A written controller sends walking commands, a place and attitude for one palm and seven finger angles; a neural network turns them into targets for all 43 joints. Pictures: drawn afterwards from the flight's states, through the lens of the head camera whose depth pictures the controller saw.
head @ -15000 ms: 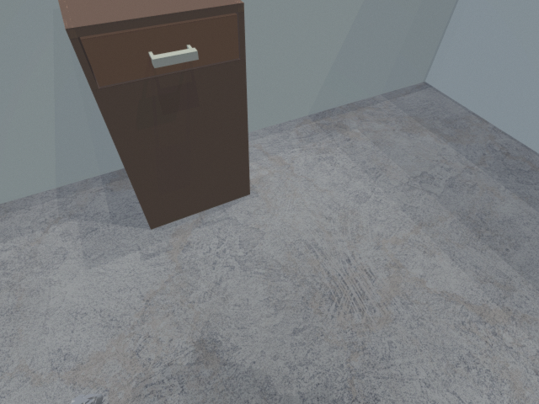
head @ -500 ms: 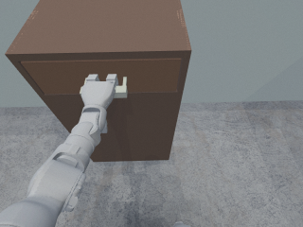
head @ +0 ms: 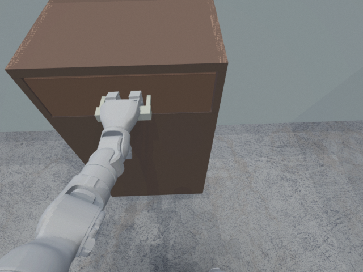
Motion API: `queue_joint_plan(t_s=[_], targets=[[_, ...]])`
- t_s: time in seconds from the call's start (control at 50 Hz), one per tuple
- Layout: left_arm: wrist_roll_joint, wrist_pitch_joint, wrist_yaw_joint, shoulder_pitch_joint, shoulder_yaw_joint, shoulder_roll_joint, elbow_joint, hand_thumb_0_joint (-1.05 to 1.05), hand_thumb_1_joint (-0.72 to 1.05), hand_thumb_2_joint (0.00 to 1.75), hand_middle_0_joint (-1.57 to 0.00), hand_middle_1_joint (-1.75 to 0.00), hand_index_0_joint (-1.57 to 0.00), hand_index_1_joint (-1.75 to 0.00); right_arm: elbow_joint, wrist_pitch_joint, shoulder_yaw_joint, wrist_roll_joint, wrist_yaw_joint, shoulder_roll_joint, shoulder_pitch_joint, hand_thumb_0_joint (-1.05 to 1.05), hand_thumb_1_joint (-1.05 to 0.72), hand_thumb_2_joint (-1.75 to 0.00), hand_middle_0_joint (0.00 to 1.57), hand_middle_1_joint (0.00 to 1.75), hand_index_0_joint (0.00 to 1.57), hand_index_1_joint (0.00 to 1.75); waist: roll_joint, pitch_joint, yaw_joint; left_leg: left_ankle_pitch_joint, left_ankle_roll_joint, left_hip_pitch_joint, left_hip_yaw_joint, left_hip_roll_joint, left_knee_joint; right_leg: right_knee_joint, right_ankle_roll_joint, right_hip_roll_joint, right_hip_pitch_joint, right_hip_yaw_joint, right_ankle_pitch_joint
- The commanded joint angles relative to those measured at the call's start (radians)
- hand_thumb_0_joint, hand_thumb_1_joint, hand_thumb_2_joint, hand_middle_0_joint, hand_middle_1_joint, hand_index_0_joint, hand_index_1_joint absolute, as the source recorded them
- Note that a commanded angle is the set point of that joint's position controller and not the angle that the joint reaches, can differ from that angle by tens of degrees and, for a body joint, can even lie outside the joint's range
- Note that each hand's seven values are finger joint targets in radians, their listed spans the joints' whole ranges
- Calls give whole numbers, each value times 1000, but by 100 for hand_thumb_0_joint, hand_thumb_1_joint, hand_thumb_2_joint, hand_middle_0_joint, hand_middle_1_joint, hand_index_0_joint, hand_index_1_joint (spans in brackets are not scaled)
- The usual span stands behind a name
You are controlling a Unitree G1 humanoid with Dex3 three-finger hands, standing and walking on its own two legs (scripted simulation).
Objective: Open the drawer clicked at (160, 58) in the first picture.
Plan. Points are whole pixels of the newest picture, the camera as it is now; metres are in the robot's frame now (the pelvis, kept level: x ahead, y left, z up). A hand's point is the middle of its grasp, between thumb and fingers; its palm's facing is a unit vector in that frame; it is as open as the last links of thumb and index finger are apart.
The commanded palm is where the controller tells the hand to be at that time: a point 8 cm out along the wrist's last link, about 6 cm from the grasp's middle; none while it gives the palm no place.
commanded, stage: close the thumb around the handle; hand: left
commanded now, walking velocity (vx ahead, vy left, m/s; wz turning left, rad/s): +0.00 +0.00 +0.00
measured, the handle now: (125, 106) +0.51 +0.13 +0.04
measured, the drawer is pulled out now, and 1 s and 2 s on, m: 0.00 0.01 0.14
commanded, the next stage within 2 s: pull the drawer open in 0.56 s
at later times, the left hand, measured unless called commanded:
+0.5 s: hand (127, 126) +0.46 +0.13 +0.02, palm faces -0.03 -0.01 -1.00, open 5.8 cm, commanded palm +0.44 +0.13 +0.07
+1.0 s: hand (127, 130) +0.45 +0.13 +0.02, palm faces -0.01 -0.04 -1.00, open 5.8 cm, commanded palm +0.40 +0.13 +0.07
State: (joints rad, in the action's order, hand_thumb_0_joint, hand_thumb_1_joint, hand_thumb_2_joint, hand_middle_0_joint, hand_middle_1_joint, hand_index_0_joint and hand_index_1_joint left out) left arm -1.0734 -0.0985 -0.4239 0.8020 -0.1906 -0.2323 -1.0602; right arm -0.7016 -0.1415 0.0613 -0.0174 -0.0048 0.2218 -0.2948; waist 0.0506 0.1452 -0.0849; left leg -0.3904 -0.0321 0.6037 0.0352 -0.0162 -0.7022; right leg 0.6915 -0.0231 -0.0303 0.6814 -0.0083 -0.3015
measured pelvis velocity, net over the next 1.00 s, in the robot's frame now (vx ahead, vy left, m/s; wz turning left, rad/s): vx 0.01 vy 0.00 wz -0.01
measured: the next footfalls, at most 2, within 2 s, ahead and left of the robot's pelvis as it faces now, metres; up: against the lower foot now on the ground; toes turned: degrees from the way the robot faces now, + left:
none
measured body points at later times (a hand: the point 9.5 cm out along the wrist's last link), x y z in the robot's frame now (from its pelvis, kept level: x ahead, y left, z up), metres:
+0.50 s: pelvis +0.00 -0.01 +0.00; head +0.08 -0.02 +0.44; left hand +0.46 +0.13 +0.07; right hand +0.05 -0.27 -0.14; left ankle -0.04 +0.10 -0.71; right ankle +0.01 -0.11 -0.71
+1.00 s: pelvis +0.01 +0.00 +0.00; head +0.08 -0.03 +0.45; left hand +0.44 +0.13 +0.07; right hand +0.06 -0.26 -0.14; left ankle -0.04 +0.10 -0.71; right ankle +0.01 -0.11 -0.71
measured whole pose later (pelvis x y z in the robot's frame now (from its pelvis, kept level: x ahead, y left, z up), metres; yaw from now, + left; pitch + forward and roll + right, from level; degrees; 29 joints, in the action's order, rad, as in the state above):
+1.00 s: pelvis +0.01 +0.00 +0.00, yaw -1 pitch +16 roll +0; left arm -1.07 -0.10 -0.40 0.68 -0.21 -0.23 -0.92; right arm -0.69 -0.15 0.07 -0.01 0.01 0.22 -0.30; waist 0.06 0.15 -0.05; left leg -0.39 -0.03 0.55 0.04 -0.01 -0.66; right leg 0.67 -0.03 -0.04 0.64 -0.02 -0.31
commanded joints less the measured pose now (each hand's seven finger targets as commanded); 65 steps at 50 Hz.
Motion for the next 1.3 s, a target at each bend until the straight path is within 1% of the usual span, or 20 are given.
queue_joint_plan(t_s=[0.0, 0.14, 0.22, 0.28, 0.34, 0.48, 0.54, 0.64, 0.66, 0.7, 0.74, 0.78, 0.84, 0.9, 1.0, 1.04, 1.1, 1.14, 1.22, 1.28], targets=[[-16, 17, -27, 417, 58, -177, 213, 0, -5, 49, -33, -125, -33, -125, 79, 24, 41, -3, -16, 139, -71, 0, -90, -90, 20, 30, 20, 30, -74, 405, -11, 435, -5, -150, -6, -6, 51, -39, -19, -2, -322, 7, 407], [-20, 20, -35, 413, 16, -124, 206, 0, 34, 66, -36, -129, -36, -129, 75, 29, 42, 1, -12, 134, -63, 0, -90, -90, 20, 30, 20, 30, -61, 352, -18, 396, 0, -153, -7, -6, 57, -50, -21, -4, -271, 15, 349], [-13, 11, -37, 442, 16, -125, 194, 0, 56, 76, -38, -131, -38, -131, 69, 28, 42, -1, -14, 136, -63, 0, -90, -90, 20, 30, 20, 30, -80, 371, -31, 395, -4, -155, -5, -9, 51, -51, -18, -3, -287, 9, 367], [-12, 12, -32, 447, 29, -143, 201, 0, 73, 83, -39, -133, -39, -133, 69, 28, 41, -3, -16, 137, -62, 0, -90, -90, 20, 30, 20, 30, -54, 391, -21, 409, -3, -157, -6, -12, 51, -47, -21, -2, -301, 7, 379], [-13, 9, -27, 442, 13, -128, 174, 0, 90, 90, -40, -135, -40, -135, 70, 29, 38, 2, -19, 137, -62, 0, -90, -90, 20, 30, 20, 30, -88, 357, -30, 366, -4, -132, -7, -12, 56, -53, -18, -1, -286, 7, 347], [-8, 23, -26, 444, 49, -168, 191, 0, 90, 90, -40, -135, -40, -135, 73, 36, 39, -2, -21, 138, -68, 0, -90, -90, 20, 30, 20, 30, -75, 410, -21, 397, -6, -131, -4, -17, 44, -42, -18, 0, -324, 1, 393], [-9, 11, -28, 453, 22, -145, 164, 0, 90, 90, -40, -135, -40, -135, 67, 36, 37, 3, -21, 139, -70, 0, -90, -90, 20, 30, 20, 30, -91, 357, -37, 354, -6, -113, -3, -14, 52, -51, -13, 0, -292, 2, 355], [-12, 7, -32, 463, 36, -168, 166, 0, 90, 90, -40, -135, -40, -135, 65, 37, 36, 4, -23, 140, -73, 0, -90, -90, 20, 30, 20, 30, -78, 377, -32, 349, -7, -117, -3, -16, 53, -52, -15, 0, -299, 1, 346], [-11, 5, -31, 453, 21, -145, 160, 0, 90, 90, -40, -135, -40, -135, 66, 38, 36, 3, -22, 139, -72, 0, -90, -90, 20, 30, 20, 30, -80, 369, -32, 350, -6, -119, -4, -15, 58, -54, -16, -1, -295, 5, 342], [-8, 12, -28, 416, 25, -137, 180, 0, 90, 90, -40, -135, -40, -135, 75, 37, 39, 4, -18, 135, -70, 0, -90, -90, 20, 30, 20, 30, -58, 398, -12, 375, -5, -135, -2, -15, 57, -47, -20, -1, -311, 6, 357], [-3, 14, -22, 387, 1, -96, 184, 0, 90, 90, -40, -135, -40, -135, 76, 36, 41, 4, -14, 133, -66, 0, -90, -90, 20, 30, 20, 30, -73, 382, -15, 389, -4, -151, -2, -10, 58, -51, -19, -3, -298, 11, 363], [2, 26, -17, 338, 29, -116, 216, 0, 90, 90, -40, -135, -40, -135, 87, 34, 44, 1, -10, 134, -61, 0, -90, -90, 20, 30, 20, 30, -63, 425, 13, 438, -4, -164, -3, -11, 56, -43, -24, -3, -339, 9, 404], [7, 29, -5, 258, -4, -68, 238, 0, 90, 90, -40, -135, -40, -135, 102, 27, 44, 7, -4, 130, -47, 0, -90, -90, 20, 30, 20, 30, -88, 381, 19, 437, -2, -161, 0, -5, 65, -49, -21, -3, -335, 14, 407], [2, 30, -5, 187, 24, -95, 290, 0, 90, 90, -40, -135, -40, -135, 114, 23, 45, 7, -1, 130, -35, 0, -90, -90, 20, 30, 20, 30, -83, 409, 49, 481, -3, -171, 3, -6, 69, -42, -24, -1, -376, 9, 450], [4, 8, 0, 80, -17, -39, 408, 0, 90, 90, -40, -135, -40, -135, 129, 12, 50, 10, 17, 126, -1, 0, -90, -90, 20, 30, 20, 30, -85, 387, 57, 579, 0, -221, -2, 3, 64, -44, -25, -1, -376, 16, 505], [0, -10, 3, 33, -10, -50, 404, 0, 90, 90, -40, -135, -40, -135, 129, 5, 46, 14, 17, 128, 16, 0, -90, -90, 20, 30, 20, 30, -125, 339, 58, 545, 0, -208, 0, 1, 74, -54, -23, -2, -377, 17, 494], [-8, -27, 5, 12, 3, -74, 458, 0, 90, 90, -40, -135, -40, -135, 138, -3, 44, 15, 14, 124, 43, 0, -90, -90, 20, 30, 20, 30, -94, 352, 75, 559, 0, -223, 5, -3, 79, -52, -27, 1, -408, 11, 513], [-7, -36, 13, -9, -42, -25, 502, 0, 90, 90, -40, -135, -40, -135, 146, -7, 41, 17, 15, 119, 59, 0, -90, -90, 20, 30, 20, 30, -93, 345, 72, 588, 3, -245, 0, 1, 81, -53, -26, 2, -399, 17, 520], [-1, -42, 28, -99, -45, -24, 600, 0, 90, 90, -40, -135, -40, -135, 162, -11, 39, 16, 22, 114, 93, 0, -90, -90, 20, 30, 20, 30, -87, 366, 92, 650, 4, -285, -3, 3, 78, -47, -26, 6, -431, 14, 571], [6, -45, 40, -156, -62, -4, 638, 0, 90, 90, -40, -135, -40, -135, 174, -11, 35, 20, 27, 111, 120, 0, -90, -90, 20, 30, 20, 30, -116, 324, 91, 639, 4, -286, -8, 3, 82, -57, -26, 6, -428, 15, 563]])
